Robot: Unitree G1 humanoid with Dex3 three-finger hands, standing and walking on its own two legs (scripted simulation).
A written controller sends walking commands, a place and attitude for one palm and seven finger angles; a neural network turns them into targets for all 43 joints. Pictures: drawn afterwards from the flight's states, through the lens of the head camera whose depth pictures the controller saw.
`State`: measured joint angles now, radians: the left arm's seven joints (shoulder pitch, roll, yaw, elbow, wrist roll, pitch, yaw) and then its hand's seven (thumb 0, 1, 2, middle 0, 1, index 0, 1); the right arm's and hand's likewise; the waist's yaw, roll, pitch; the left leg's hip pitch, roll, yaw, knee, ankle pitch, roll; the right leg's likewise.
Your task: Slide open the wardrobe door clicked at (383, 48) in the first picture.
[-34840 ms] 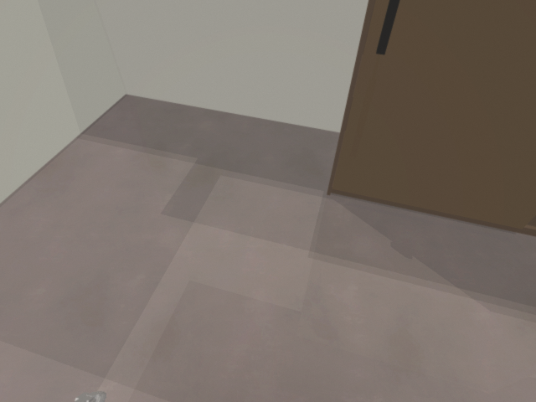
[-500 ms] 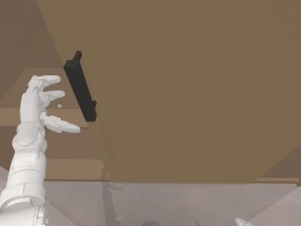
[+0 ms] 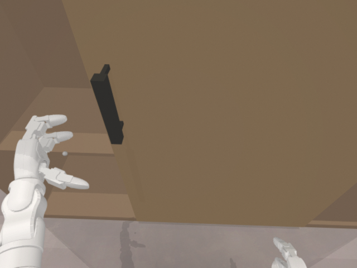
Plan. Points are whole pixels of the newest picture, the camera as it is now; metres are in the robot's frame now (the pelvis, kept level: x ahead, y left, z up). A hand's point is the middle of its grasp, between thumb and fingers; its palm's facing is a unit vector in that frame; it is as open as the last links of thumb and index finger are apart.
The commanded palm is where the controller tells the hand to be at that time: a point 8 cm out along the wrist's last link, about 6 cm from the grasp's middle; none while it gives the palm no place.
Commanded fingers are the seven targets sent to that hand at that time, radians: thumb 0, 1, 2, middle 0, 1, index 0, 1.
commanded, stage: slip the hand off the handle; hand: left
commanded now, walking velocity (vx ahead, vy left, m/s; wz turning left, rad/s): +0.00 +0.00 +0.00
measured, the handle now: (112, 106) +0.45 +0.21 +0.13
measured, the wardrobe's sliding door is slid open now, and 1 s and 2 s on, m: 0.54 0.54 0.54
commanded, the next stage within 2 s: draw the hand back to the body in 0.24 s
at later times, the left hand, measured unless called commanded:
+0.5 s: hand (55, 178) +0.24 +0.26 +0.13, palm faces +0.07 -1.00 -0.05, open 14.7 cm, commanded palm +0.21 +0.31 +0.13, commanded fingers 0.00 -0.55 0.20 -0.25 -1.15 -0.25 -1.15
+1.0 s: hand (33, 184) +0.21 +0.27 +0.15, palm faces +0.34 -0.91 -0.24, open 14.0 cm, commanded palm +0.17 +0.30 +0.16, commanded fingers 0.00 -0.08 0.43 -0.23 -0.87 -0.23 -0.87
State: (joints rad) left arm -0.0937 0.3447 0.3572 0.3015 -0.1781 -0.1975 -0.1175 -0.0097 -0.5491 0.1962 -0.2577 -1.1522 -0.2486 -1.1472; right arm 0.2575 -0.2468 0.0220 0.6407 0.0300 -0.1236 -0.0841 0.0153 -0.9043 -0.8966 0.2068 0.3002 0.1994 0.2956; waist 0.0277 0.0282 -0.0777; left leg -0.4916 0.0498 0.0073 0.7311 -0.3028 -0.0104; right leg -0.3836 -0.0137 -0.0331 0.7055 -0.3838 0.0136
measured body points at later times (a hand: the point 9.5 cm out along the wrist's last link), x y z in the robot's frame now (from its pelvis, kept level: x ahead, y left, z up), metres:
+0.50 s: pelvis -0.01 -0.01 +0.00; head -0.03 -0.01 +0.45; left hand +0.23 +0.31 +0.13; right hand +0.17 -0.24 -0.07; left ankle +0.04 +0.13 -0.71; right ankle -0.01 -0.13 -0.71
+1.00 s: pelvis -0.01 +0.00 +0.02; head -0.03 -0.01 +0.47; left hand +0.19 +0.32 +0.17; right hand +0.19 -0.22 -0.05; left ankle +0.04 +0.13 -0.71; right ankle -0.01 -0.13 -0.71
